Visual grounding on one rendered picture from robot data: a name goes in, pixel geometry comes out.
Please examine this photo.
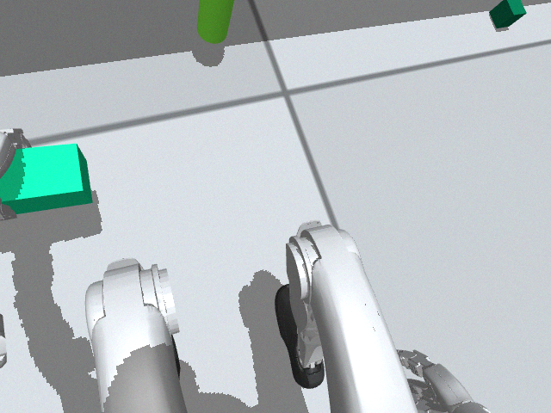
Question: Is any right robot hand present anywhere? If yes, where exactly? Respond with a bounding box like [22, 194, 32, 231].
[397, 350, 474, 413]

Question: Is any left robot hand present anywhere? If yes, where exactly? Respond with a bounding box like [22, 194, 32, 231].
[0, 128, 32, 220]

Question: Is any right robot foot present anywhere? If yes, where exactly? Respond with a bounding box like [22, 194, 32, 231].
[275, 284, 325, 389]

